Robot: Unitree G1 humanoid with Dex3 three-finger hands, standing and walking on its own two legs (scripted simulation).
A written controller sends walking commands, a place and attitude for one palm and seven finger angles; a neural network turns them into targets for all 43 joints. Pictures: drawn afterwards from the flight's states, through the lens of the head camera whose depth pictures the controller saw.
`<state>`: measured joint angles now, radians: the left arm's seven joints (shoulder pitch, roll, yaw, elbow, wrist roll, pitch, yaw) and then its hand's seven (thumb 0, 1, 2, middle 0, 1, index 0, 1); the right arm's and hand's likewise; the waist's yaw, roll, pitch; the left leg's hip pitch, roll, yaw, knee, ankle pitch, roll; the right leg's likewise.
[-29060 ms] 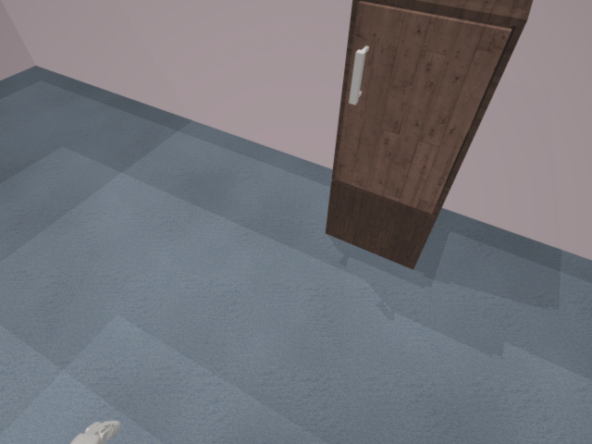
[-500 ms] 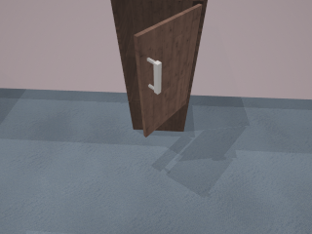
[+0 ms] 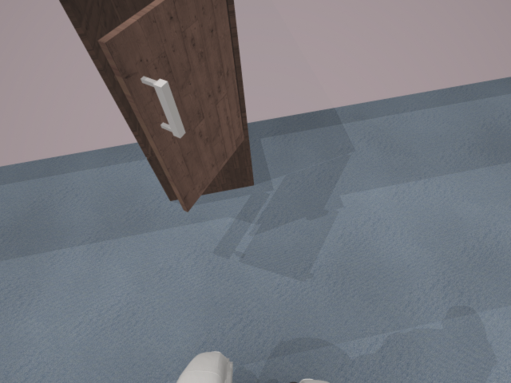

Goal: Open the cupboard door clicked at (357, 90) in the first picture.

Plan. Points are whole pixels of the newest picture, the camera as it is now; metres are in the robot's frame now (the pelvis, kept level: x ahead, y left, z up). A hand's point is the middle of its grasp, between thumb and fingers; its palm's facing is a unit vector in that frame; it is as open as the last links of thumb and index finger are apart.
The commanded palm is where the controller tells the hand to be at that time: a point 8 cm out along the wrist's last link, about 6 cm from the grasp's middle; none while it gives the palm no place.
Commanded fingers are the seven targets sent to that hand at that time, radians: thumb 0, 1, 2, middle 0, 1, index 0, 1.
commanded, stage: walk to a spot facing it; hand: left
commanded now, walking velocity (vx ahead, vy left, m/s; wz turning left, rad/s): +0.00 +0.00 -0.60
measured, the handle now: (163, 108) +0.63 +0.26 +0.01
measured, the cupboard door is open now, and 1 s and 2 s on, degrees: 50 50 50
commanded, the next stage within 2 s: none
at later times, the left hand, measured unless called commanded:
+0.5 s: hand (141, 365) +0.15 +0.24 -0.16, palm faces -0.20 -0.95 -0.23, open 7.3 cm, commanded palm none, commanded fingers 0.00 0.90 0.90 -0.20 -0.30 -0.20 -0.30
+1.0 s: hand (207, 327) +0.22 +0.12 -0.17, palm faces -0.54 -0.82 -0.20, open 7.3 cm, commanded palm none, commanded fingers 0.00 0.90 0.90 -0.20 -0.30 -0.20 -0.30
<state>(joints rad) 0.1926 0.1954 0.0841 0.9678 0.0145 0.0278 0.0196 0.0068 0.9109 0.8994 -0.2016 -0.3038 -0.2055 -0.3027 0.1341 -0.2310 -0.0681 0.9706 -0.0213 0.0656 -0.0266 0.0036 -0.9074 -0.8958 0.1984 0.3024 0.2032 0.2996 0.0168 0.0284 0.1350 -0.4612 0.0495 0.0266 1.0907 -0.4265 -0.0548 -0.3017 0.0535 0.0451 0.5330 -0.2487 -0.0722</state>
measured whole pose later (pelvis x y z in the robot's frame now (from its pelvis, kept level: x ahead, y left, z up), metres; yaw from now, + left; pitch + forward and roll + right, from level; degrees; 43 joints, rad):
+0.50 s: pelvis +0.01 +0.04 +0.01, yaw -16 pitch +2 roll -2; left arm 0.16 0.27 0.11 0.90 0.02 0.06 -0.03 0.01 0.91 0.90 -0.20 -0.30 -0.20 -0.30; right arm 0.18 -0.19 -0.02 0.88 -0.04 0.02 -0.04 0.00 -0.90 -0.90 0.20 0.30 0.21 0.30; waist 0.04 -0.02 0.12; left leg -0.22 0.07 0.04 0.47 -0.28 -0.01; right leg -0.53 0.02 0.01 1.06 -0.44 0.06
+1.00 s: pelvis +0.06 +0.00 +0.00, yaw -36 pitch +2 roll +0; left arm 0.24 0.21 0.06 0.93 0.02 0.01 -0.02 0.01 0.91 0.90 -0.20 -0.30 -0.21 -0.30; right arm 0.18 -0.23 -0.05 0.88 -0.02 0.01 0.01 0.00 -0.91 -0.90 0.20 0.30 0.20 0.30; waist 0.02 -0.03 0.07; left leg -0.38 0.03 0.05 0.69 -0.37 -0.06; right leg -0.22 0.04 0.14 0.49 -0.30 -0.02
